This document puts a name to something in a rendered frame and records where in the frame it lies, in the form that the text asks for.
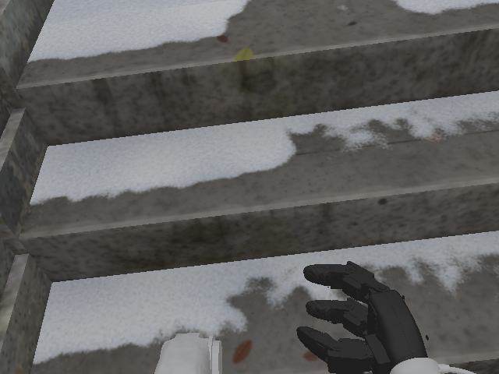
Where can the left robot thigh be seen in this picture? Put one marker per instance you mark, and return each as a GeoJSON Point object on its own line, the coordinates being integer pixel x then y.
{"type": "Point", "coordinates": [190, 353]}

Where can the right robot hand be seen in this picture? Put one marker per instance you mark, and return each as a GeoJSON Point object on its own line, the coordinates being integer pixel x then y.
{"type": "Point", "coordinates": [388, 327]}

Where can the right robot forearm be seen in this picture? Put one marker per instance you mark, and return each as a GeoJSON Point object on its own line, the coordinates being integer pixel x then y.
{"type": "Point", "coordinates": [417, 366]}

